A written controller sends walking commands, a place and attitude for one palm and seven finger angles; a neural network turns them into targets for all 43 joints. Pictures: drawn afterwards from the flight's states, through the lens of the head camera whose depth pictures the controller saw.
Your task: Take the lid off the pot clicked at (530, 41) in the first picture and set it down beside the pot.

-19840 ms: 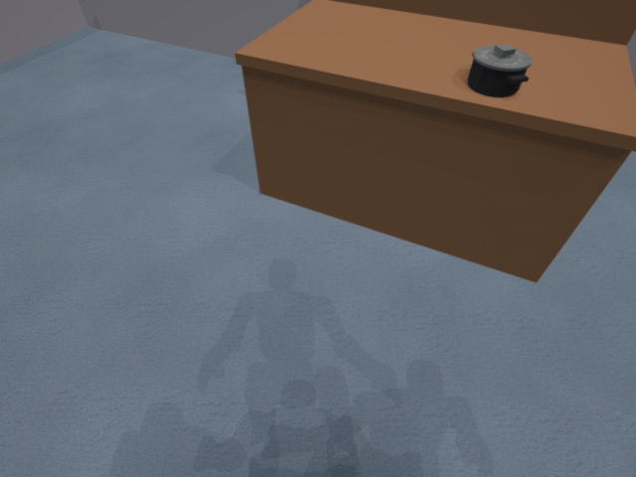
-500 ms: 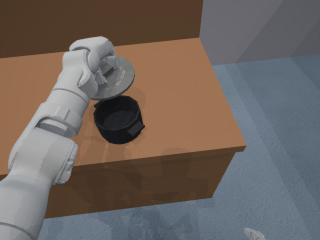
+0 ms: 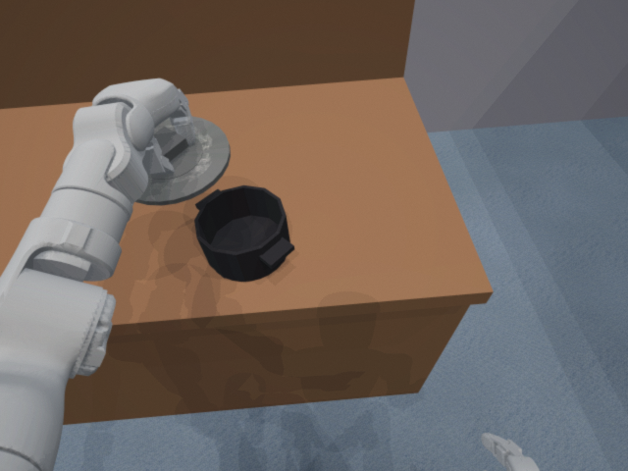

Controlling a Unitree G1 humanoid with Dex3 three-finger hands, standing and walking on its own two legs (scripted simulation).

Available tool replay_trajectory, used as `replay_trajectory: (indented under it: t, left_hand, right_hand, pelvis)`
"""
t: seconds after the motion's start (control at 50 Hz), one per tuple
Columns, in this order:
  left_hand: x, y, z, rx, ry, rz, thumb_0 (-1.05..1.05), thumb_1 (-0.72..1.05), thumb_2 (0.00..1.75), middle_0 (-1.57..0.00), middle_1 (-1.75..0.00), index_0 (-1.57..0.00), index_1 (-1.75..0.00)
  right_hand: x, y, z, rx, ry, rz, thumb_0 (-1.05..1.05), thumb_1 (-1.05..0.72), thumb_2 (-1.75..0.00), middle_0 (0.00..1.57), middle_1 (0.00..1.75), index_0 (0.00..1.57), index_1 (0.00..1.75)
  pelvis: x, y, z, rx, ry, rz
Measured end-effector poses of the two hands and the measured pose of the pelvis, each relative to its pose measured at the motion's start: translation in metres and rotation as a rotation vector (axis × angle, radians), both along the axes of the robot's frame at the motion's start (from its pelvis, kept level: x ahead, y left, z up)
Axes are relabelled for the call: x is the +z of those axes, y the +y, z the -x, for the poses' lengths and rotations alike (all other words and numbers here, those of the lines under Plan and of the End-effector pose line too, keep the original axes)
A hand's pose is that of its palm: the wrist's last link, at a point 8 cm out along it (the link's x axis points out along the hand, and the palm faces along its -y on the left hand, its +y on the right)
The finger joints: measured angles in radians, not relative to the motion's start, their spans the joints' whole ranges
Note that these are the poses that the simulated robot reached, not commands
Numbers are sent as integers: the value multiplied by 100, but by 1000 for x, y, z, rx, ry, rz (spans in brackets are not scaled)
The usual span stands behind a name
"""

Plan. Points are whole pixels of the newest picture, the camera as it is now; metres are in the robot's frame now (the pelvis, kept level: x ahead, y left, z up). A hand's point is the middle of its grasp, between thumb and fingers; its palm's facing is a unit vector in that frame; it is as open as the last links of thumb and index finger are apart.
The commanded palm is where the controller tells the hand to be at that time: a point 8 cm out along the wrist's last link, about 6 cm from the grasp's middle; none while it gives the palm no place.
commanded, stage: move the lid sideways beside the pot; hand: left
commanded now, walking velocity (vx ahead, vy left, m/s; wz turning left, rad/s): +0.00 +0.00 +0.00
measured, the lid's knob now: (165, 145) +0.50 +0.21 +0.15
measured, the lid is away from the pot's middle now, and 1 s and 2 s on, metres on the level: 0.07 0.19 0.23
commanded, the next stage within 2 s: lower the lid onto the table in 1.48 s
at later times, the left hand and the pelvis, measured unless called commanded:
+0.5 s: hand (111, 149) +0.46 +0.26 +0.18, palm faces -0.30 -0.06 -0.95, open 7.8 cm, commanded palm +0.46 +0.27 +0.25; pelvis +0.00 +0.01 +0.00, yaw +0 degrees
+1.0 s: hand (62, 159) +0.45 +0.32 +0.18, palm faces -0.32 -0.08 -0.95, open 7.8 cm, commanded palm +0.45 +0.32 +0.25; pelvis +0.00 +0.01 +0.00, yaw +1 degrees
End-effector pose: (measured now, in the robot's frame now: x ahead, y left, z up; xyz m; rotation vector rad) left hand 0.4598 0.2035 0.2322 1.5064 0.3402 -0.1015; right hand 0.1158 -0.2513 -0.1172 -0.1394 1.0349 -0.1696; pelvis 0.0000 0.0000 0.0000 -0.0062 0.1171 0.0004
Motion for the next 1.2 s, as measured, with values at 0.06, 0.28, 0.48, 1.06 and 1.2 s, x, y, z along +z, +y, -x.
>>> replay_trajectory:
  t: [0.06, 0.28, 0.48, 1.06, 1.2]
  left_hand:
    - [0, 8, 4, 3, 7, -14, -2, 19, 76, -67, -96, -66, -95]
    - [2, 29, 7, 24, 23, -24, -2, 19, 76, -67, -96, -66, -95]
    - [2, 52, 0, 42, 29, -20, -2, 19, 76, -67, -96, -66, -95]
    - [3, 116, 15, 100, 51, -37, -2, 20, 76, -67, -96, -66, -95]
    - [5, 127, 16, 121, 60, -22, -2, 20, 76, -67, -97, -65, -95]
  right_hand:
    - [2, 2, -2, 5, -9, 4, 1, -91, -90, 20, 30, 20, 30]
    - [-1, 5, 13, -1, 31, 8, 1, -91, -90, 20, 30, 20, 30]
    - [-4, -2, 44, -54, 112, 30, 1, -91, -90, 20, 30, 20, 30]
    - [2, 3, 11, -8, 100, 47, 1, -91, -90, 21, 30, 20, 30]
    - [-1, 3, 18, -14, 133, 44, 1, -90, -90, 21, 30, 21, 30]
  pelvis:
    - [0, 0, 2, 3, -2, 0]
    - [0, 3, 7, 8, 0, 2]
    - [0, 5, 5, -3, 9, 7]
    - [0, 10, -2, 17, 25, 19]
    - [0, 11, -3, 16, 30, 20]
